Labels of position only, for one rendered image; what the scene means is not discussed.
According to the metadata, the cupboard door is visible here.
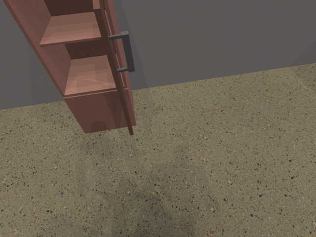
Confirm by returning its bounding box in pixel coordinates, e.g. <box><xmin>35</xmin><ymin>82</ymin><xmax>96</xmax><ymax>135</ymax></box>
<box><xmin>93</xmin><ymin>0</ymin><xmax>134</xmax><ymax>135</ymax></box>

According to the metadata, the handle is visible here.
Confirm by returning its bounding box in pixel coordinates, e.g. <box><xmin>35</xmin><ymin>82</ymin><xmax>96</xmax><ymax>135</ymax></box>
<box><xmin>108</xmin><ymin>31</ymin><xmax>135</xmax><ymax>73</ymax></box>

